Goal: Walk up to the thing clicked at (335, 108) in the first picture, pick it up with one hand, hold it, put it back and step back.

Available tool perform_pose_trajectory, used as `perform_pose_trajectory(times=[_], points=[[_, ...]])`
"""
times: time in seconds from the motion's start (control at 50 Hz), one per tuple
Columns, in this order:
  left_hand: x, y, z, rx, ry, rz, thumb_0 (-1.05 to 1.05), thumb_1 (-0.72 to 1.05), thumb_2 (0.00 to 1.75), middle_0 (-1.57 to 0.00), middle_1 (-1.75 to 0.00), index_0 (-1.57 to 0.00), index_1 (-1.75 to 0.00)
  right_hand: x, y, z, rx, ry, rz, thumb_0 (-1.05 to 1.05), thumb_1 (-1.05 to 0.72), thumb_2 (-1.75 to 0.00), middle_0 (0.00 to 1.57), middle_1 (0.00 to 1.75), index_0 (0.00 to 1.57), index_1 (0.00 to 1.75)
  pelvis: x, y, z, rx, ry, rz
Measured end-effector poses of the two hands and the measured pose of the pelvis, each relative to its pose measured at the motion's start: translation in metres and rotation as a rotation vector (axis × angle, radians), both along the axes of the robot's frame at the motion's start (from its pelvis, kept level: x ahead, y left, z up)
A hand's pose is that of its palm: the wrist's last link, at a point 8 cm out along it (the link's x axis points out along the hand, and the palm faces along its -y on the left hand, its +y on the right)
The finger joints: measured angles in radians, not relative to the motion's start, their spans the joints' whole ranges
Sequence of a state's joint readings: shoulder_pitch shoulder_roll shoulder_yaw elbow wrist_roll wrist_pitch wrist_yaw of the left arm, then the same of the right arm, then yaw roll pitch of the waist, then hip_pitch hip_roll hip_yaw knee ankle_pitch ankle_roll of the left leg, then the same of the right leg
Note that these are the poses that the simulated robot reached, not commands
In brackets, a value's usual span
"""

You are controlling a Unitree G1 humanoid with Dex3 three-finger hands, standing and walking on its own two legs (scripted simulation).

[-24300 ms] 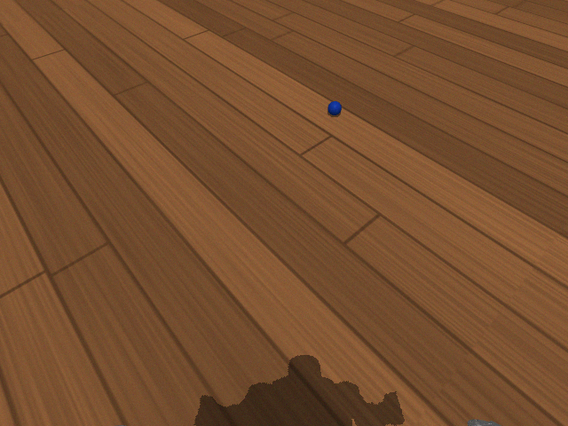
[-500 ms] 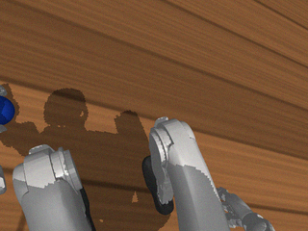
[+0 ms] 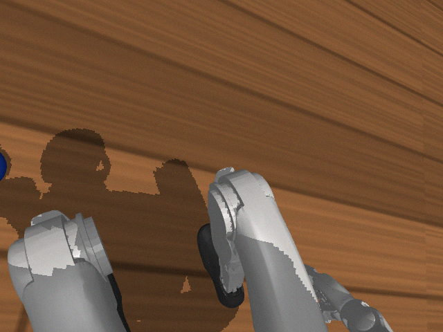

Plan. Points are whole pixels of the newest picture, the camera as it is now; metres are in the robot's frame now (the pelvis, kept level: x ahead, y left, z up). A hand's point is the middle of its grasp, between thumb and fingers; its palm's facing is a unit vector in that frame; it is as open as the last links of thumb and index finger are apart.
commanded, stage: rest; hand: left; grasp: from above
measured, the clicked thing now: out of the picture +0.42 +0.33 -0.24
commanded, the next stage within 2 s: open in 0.50 s
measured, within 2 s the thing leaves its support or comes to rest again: neither
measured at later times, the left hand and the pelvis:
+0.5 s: hand out of the picture +0.41 +0.33 -0.23, palm faces -0.42 -0.15 -0.89, open 10.5 cm; pelvis +0.00 +0.00 +0.00, yaw -1 degrees
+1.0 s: hand out of the picture +0.41 +0.33 -0.23, palm faces -0.41 -0.16 -0.90, open 12.3 cm; pelvis +0.00 +0.00 +0.00, yaw -1 degrees
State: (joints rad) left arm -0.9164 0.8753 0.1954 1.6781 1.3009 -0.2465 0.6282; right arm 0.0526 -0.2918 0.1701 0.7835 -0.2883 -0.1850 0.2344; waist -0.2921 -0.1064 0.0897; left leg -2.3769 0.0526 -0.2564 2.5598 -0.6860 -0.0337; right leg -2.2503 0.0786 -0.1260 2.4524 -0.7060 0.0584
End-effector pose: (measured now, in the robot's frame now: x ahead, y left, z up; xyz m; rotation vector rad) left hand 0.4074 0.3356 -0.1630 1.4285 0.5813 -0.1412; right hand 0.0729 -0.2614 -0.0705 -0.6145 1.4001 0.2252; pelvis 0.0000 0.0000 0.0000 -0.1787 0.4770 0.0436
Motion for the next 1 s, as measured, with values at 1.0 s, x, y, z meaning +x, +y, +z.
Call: perform_pose_trajectory(times=[1.0], points=[[0.003, 0.000, -0.011, 0.003, -0.021, 0.003, 0.00, -0.26, 0.87, -0.34, -0.84, -0.31, -0.85, 0.001, 0.004, 0.013, 0.027, 0.000, 0.090, 0.00, -0.90, -0.90, 0.20, 0.30, 0.20, 0.30, -0.002, 0.002, 0.002, -0.023, -0.029, -0.012]])
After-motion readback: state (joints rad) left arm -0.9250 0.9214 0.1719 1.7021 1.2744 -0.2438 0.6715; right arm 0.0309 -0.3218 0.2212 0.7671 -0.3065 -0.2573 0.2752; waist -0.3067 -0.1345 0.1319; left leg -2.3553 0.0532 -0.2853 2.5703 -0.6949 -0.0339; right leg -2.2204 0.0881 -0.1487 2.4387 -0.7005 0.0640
